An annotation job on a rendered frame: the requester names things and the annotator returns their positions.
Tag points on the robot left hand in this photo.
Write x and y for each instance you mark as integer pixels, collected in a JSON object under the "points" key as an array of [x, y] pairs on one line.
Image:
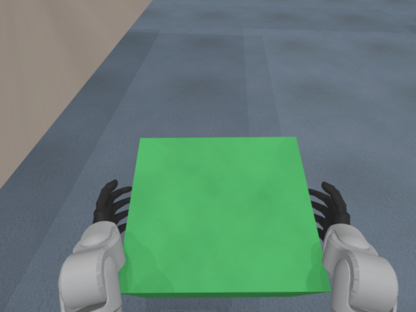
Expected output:
{"points": [[105, 208]]}

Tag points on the left robot forearm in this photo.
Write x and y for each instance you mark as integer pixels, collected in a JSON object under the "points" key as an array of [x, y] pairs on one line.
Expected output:
{"points": [[88, 280]]}

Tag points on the right robot forearm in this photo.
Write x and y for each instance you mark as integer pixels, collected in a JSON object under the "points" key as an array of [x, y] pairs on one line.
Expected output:
{"points": [[362, 281]]}

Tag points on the carton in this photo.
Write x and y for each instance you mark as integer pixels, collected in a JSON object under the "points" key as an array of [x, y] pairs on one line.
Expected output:
{"points": [[221, 217]]}

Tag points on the robot right hand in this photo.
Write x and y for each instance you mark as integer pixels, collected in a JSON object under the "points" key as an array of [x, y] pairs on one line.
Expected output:
{"points": [[335, 211]]}

